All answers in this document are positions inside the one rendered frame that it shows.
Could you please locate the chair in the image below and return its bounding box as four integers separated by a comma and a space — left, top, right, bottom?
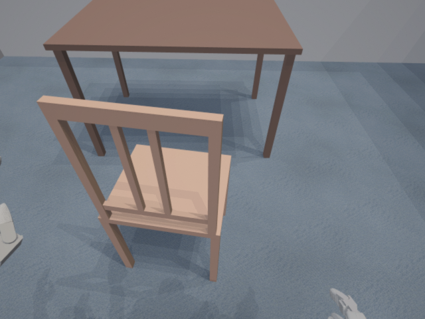
37, 96, 231, 282

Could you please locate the robot left hand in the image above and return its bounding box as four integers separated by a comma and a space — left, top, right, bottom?
0, 156, 23, 266

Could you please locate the table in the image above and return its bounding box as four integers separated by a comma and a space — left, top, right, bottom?
43, 0, 303, 158

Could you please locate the robot right hand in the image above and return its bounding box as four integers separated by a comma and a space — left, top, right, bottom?
328, 288, 366, 319

